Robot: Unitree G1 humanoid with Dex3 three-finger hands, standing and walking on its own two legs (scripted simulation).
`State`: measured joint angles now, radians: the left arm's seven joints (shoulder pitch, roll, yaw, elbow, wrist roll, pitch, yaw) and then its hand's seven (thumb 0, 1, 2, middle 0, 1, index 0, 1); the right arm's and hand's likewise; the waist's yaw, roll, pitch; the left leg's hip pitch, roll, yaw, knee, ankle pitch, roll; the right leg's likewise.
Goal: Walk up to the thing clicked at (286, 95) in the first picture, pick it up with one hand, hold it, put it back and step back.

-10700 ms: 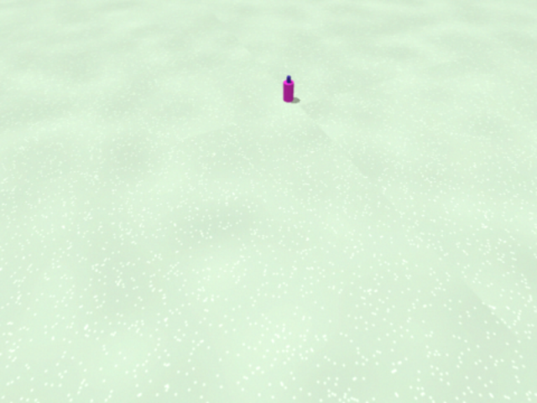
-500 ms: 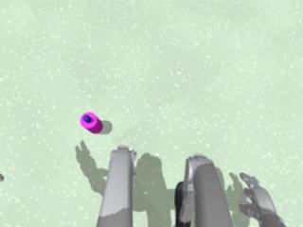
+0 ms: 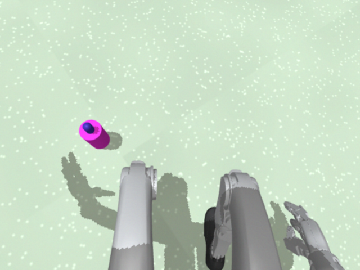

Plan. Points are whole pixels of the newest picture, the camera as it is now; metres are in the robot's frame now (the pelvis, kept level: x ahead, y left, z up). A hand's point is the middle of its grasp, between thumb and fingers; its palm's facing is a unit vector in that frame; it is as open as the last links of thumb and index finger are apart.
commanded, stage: go down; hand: left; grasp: from the side
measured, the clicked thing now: (93, 133) +0.43 +0.34 -0.34
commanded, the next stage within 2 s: none
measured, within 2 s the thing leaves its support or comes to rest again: neither
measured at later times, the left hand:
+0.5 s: hand out of the picture +0.29 +0.50 -0.02, palm faces +0.50 -0.86 -0.13, open 17.6 cm
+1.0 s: hand out of the picture +0.29 +0.51 -0.04, palm faces +0.51 -0.85 -0.10, open 17.6 cm
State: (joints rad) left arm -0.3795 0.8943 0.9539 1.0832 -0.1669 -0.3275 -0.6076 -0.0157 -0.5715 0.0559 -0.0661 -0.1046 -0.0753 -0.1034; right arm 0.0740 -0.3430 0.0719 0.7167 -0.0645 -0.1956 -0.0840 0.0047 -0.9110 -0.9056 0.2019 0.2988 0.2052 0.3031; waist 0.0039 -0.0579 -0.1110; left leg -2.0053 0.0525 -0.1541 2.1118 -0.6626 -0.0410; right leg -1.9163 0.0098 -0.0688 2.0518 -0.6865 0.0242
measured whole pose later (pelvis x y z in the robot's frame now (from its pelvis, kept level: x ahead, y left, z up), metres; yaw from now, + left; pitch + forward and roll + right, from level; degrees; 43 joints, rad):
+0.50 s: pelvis +0.00 +0.00 -0.04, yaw -1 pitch +31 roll -8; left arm -0.44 0.96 1.01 1.12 -0.17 -0.32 -0.66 -0.02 -0.60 0.08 -0.06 -0.09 -0.06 -0.11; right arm 0.07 -0.35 0.09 0.75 -0.08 -0.18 -0.07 0.00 -0.92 -0.91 0.20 0.30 0.21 0.30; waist 0.01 -0.06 -0.08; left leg -2.10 0.05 -0.17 2.24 -0.68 -0.03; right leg -2.01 0.01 -0.07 2.17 -0.71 0.03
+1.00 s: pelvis +0.00 +0.01 -0.05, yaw -1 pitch +30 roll -8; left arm -0.47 1.00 1.05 1.16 -0.18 -0.36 -0.68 -0.02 -0.60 0.07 -0.07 -0.07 -0.06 -0.09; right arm 0.06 -0.36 0.10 0.76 -0.09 -0.17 -0.06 0.00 -0.92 -0.91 0.20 0.30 0.20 0.30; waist 0.00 -0.07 -0.06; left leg -2.14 0.04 -0.17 2.29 -0.68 -0.03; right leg -2.04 0.02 -0.07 2.21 -0.71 0.04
